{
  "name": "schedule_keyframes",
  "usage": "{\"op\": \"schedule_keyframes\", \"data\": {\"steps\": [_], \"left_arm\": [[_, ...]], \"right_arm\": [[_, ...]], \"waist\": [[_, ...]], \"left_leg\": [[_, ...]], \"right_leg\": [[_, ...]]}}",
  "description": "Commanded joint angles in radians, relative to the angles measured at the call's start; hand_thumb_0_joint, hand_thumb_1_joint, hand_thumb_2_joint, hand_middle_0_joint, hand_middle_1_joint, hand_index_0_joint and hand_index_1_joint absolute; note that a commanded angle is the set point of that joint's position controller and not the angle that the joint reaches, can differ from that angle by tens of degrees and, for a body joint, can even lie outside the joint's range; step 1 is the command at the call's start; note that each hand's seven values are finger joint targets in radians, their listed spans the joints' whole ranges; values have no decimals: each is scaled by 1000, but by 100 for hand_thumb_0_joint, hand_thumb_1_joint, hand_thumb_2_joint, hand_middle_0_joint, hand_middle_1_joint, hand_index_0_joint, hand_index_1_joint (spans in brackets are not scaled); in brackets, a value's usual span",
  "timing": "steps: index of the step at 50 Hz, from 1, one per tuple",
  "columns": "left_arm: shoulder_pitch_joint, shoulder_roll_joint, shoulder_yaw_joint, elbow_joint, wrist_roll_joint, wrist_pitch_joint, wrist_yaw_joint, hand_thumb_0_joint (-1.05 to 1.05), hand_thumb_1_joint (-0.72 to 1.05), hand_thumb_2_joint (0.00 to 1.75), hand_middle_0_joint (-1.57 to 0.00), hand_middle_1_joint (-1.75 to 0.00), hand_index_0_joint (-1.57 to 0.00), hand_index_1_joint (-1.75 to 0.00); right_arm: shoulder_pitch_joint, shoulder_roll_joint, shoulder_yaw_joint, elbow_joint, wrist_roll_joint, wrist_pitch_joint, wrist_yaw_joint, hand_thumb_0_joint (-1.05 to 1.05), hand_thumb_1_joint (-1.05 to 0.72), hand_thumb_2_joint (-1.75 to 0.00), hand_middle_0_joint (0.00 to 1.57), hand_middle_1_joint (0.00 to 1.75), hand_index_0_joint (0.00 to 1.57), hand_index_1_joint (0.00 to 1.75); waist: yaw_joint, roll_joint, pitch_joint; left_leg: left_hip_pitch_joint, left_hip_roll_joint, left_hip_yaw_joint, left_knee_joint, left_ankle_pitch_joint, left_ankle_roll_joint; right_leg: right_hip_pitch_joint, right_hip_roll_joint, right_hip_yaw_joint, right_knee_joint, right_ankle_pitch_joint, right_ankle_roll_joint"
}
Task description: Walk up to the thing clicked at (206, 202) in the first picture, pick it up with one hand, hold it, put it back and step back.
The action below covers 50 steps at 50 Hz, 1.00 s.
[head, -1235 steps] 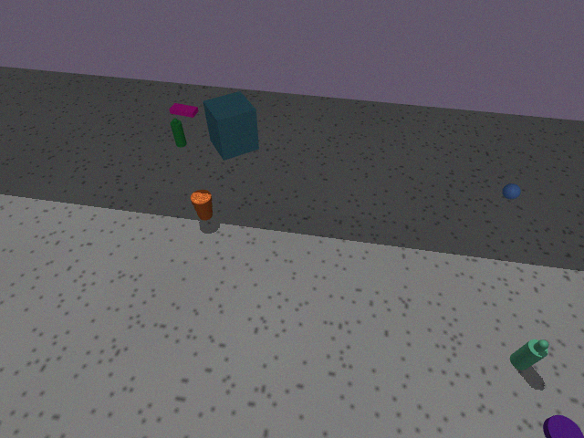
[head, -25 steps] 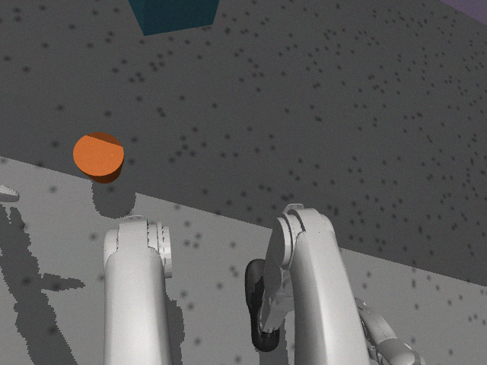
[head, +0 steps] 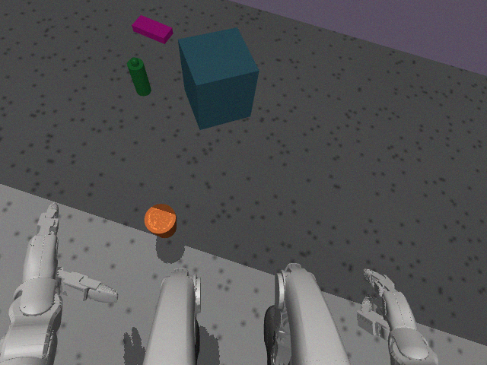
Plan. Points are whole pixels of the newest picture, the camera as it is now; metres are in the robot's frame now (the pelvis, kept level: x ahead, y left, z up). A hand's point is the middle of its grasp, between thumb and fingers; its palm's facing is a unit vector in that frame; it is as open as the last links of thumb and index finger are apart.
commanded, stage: home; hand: left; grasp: from the side
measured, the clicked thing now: (163, 224) +0.45 +0.21 -0.49
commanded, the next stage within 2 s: none
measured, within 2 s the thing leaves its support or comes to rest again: neither
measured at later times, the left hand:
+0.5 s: hand (70, 282) +0.24 +0.19 +0.09, palm faces +0.12 -0.94 -0.31, open 17.6 cm
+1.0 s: hand (77, 295) +0.22 +0.18 +0.11, palm faces +0.14 -0.95 -0.29, open 17.6 cm
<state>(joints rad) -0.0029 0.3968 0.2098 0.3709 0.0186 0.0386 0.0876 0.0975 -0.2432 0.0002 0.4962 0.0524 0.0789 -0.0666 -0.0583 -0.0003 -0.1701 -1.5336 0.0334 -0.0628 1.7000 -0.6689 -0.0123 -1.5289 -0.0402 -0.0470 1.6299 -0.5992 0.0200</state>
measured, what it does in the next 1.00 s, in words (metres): rises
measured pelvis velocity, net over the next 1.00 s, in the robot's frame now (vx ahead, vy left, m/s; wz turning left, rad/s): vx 0.06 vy -0.01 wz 0.04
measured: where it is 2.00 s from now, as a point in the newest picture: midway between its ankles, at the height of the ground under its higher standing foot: (232, 364)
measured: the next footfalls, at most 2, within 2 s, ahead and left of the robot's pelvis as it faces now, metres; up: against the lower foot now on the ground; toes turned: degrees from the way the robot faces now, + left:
none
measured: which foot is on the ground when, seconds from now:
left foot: down 0.00-1.00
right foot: down 0.00-1.00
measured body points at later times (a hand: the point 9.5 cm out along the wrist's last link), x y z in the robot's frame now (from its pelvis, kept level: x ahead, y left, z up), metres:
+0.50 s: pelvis +0.06 +0.00 +0.15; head +0.09 +0.01 +0.60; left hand +0.23 +0.24 +0.12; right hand +0.21 -0.23 +0.07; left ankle +0.05 +0.12 -0.52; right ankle +0.07 -0.14 -0.52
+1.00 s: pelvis +0.06 -0.01 +0.16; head +0.08 +0.00 +0.61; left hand +0.21 +0.23 +0.13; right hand +0.23 -0.24 +0.09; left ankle +0.05 +0.12 -0.52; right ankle +0.07 -0.14 -0.52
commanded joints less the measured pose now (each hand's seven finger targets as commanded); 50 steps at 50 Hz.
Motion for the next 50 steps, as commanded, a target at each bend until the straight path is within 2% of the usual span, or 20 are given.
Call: {"op": "schedule_keyframes", "data": {"steps": [1,11,12,13,15,20,22,23,24,25,26,28,29,32,35,39,44,46,47,50], "left_arm": [[25,142,35,-205,-4,0,35,0,-57,5,-5,-5,-5,-5],[215,34,-71,-350,-21,102,93,0,-59,3,-5,-5,-5,-5],[246,-7,-105,-337,-23,115,93,0,-59,3,-5,-5,-5,-5],[270,-19,-117,-355,-25,127,97,0,-58,4,-5,-5,-5,-5],[280,17,-93,-442,-25,142,108,0,-57,4,-5,-5,-5,-5],[400,-63,-173,-536,-32,178,111,0,-60,3,-5,-5,-4,-5],[473,-79,-175,-537,-29,191,109,0,-61,2,-4,-4,-4,-4],[453,-59,-163,-582,-30,190,108,0,-61,1,-4,-4,-4,-4],[471,-77,-180,-570,-28,192,103,0,-59,3,-5,-5,-5,-5],[487,-95,-193,-562,-30,195,100,0,-60,3,-4,-5,-4,-5],[463,-70,-168,-609,-30,190,100,0,-59,3,-5,-5,-4,-5],[485,-98,-188,-568,-27,193,92,0,-60,3,-4,-5,-4,-5],[463,-81,-170,-604,-27,189,92,0,-59,3,-4,-5,-4,-5],[447,-91,-170,-582,-22,183,83,0,-57,4,-5,-5,-5,-5],[450,-90,-169,-595,-17,179,80,0,-57,4,-5,-5,-5,-5],[436,-94,-172,-595,-17,181,79,0,-59,3,-5,-5,-4,-5],[454,-106,-177,-553,-18,183,75,0,-60,3,-4,-5,-4,-5],[445,-94,-164,-570,-18,178,77,0,-58,4,-5,-5,-5,-5],[452,-93,-161,-544,-19,181,75,0,-58,4,-5,-5,-5,-5],[448,-98,-167,-554,-19,178,72,0,-60,3,-4,-5,-4,-5]], "right_arm": [[101,-137,-53,-91,-7,-59,-36,0,-90,-90,20,30,20,30],[140,-102,-34,-117,-8,-113,-87,0,-90,-90,20,30,20,30],[143,-98,-32,-117,-9,-117,-91,0,-90,-90,20,30,20,30],[143,-100,-30,-125,-11,-122,-95,0,-90,-90,20,30,20,30],[148,-95,-29,-129,-13,-131,-105,0,-90,-90,20,30,20,30],[138,-77,-19,-159,-17,-160,-124,0,-90,-90,20,30,20,30],[139,-77,-21,-165,-20,-170,-129,0,-90,-90,20,30,20,30],[138,-80,-23,-173,-22,-175,-129,0,-90,-90,20,30,20,30],[138,-76,-19,-173,-24,-178,-129,0,-90,-90,20,30,20,30],[134,-76,-18,-176,-24,-183,-128,0,-90,-90,20,30,20,30],[129,-78,-21,-176,-26,-189,-125,0,-90,-90,20,30,20,30],[124,-77,-20,-180,-29,-198,-127,0,-90,-90,20,30,20,30],[128,-83,-25,-182,-31,-204,-124,0,-90,-90,20,30,20,30],[126,-81,-25,-171,-36,-218,-121,0,-90,-90,20,30,20,30],[130,-82,-29,-171,-40,-228,-120,0,-90,-90,20,30,20,30],[123,-80,-26,-160,-43,-239,-119,0,-90,-90,20,30,20,30],[108,-83,-26,-154,-41,-244,-115,0,-90,-90,20,30,20,30],[112,-80,-27,-153,-44,-244,-116,0,-90,-90,20,30,20,30],[103,-80,-25,-150,-41,-245,-116,0,-90,-90,20,30,20,30],[104,-77,-24,-152,-42,-246,-115,0,-90,-90,20,30,20,30]], "waist": [[5,98,-421],[21,100,-294],[6,85,-265],[12,85,-238],[31,111,-222],[21,77,-113],[28,65,-95],[27,54,-87],[24,41,-74],[20,18,-40],[33,40,-39],[24,17,4],[23,23,-4],[21,34,3],[25,57,-52],[26,67,-67],[30,37,-28],[30,32,-63],[34,16,-22],[33,27,-36]], "left_leg": [[454,-23,36,-357,288,31],[733,-19,45,-612,395,18],[748,-20,47,-635,396,18],[769,-19,46,-666,389,17],[819,-17,44,-721,387,12],[872,-19,42,-811,365,13],[901,-14,34,-831,409,10],[911,-14,36,-835,424,10],[918,-15,38,-839,437,11],[910,-17,36,-855,412,13],[914,-16,39,-860,405,12],[910,-18,40,-880,373,13],[918,-19,46,-881,366,14],[929,-19,43,-894,359,11],[971,-21,48,-883,434,7],[988,-23,47,-884,454,5],[975,-25,51,-895,425,7],[981,-29,57,-879,451,10],[962,-30,58,-885,423,12],[966,-30,60,-894,397,13]], "right_leg": [[455,32,8,-336,246,-42],[744,38,-1,-590,340,-36],[764,40,-5,-615,345,-34],[780,42,-11,-639,339,-33],[828,45,-15,-677,332,-34],[896,56,-33,-758,318,-31],[918,62,-43,-769,345,-32],[928,63,-44,-777,356,-31],[943,61,-44,-788,368,-30],[943,63,-48,-800,350,-27],[956,60,-44,-810,342,-28],[953,62,-47,-830,314,-25],[960,60,-40,-836,311,-25],[966,58,-35,-836,299,-27],[995,58,-31,-828,364,-28],[1016,57,-30,-832,381,-29],[1013,57,-31,-850,361,-26],[1038,52,-25,-859,395,-22],[1024,51,-25,-866,372,-19],[1022,51,-23,-871,347,-21]]}}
